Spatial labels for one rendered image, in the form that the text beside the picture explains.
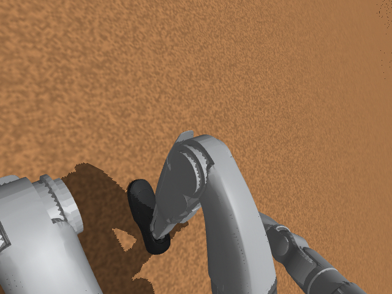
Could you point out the right robot foot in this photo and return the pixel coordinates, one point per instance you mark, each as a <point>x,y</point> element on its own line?
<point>142,202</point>

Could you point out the right robot arm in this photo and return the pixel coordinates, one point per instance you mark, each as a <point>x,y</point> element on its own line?
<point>312,273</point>

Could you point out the right robot hand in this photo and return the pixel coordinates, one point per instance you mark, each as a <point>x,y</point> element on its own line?
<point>267,221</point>

